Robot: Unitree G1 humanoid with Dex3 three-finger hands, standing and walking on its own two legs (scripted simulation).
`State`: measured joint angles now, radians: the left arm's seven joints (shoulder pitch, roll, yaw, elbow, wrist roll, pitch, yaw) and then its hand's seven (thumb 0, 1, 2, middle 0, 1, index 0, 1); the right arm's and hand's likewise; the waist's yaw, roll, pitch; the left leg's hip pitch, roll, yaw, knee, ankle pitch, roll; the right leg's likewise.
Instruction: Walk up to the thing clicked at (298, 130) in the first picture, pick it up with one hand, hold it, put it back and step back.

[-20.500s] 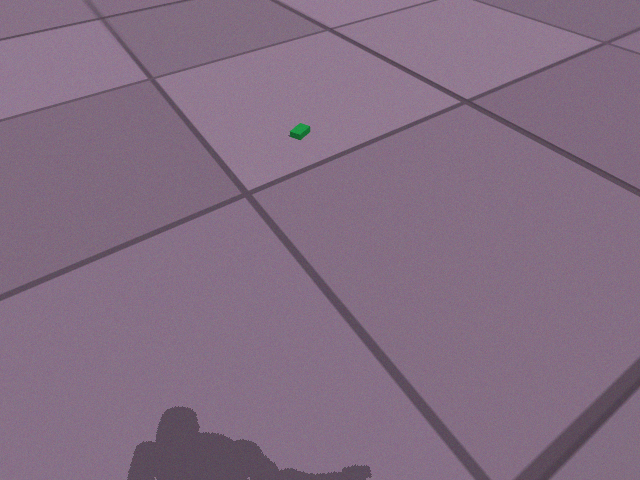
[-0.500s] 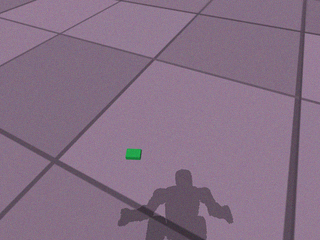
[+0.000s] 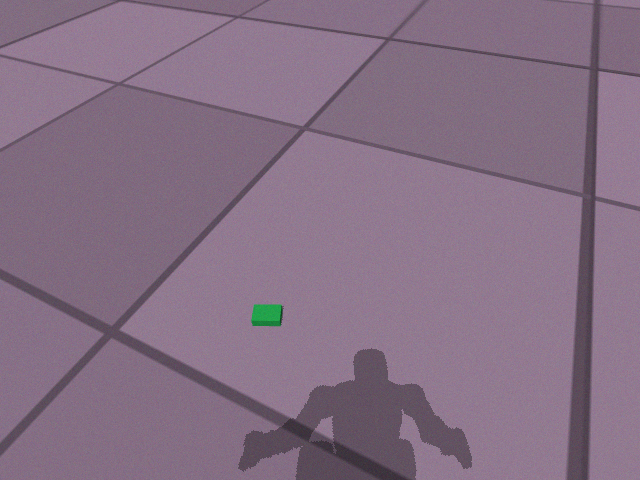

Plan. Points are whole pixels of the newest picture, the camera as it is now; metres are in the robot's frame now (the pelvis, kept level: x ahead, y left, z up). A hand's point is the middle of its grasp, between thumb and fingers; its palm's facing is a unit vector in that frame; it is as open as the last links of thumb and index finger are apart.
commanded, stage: stand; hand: left
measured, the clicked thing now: (267, 315) +0.85 +0.22 -0.77
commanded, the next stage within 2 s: walk up in 0.54 s
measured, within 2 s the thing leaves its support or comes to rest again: neither
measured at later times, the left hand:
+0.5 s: hand out of the picture +0.07 +0.24 -0.16, palm faces -0.03 -0.94 -0.33, open 7.4 cm
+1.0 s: hand out of the picture +0.15 +0.34 -0.17, palm faces -0.05 -0.94 -0.35, open 7.4 cm
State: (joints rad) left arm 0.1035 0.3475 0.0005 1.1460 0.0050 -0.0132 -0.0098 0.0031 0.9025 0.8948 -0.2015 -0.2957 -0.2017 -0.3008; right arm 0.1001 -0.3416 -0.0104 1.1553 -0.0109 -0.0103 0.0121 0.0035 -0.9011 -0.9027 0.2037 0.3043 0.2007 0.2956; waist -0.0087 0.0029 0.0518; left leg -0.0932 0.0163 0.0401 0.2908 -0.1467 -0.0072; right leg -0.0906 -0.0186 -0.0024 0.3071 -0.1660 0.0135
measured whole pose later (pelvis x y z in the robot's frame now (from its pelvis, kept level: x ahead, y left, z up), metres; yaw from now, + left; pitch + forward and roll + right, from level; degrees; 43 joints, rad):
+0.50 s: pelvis +0.00 -0.01 +0.00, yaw +0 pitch -2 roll +0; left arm 0.12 0.35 -0.01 1.14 0.00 -0.01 -0.01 0.00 0.90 0.89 -0.20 -0.30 -0.20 -0.30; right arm 0.11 -0.35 0.00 1.15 -0.01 -0.01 0.01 0.00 -0.90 -0.90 0.20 0.30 0.20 0.30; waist -0.01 0.00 0.04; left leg -0.11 0.03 0.04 0.31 -0.16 -0.02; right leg -0.11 -0.01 -0.01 0.32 -0.18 0.00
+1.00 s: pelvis +0.11 +0.06 -0.01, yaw -2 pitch -4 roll -1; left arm 0.30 0.44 0.06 1.00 0.01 -0.02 -0.04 0.01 0.90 0.89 -0.20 -0.30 -0.20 -0.30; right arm 0.28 -0.37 -0.08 0.95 -0.03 -0.05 0.05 0.00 -0.90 -0.90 0.20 0.30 0.20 0.30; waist -0.01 -0.05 0.07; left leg -0.18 0.02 0.06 0.49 -0.25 0.03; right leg -0.37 0.01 0.08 1.03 -0.40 -0.05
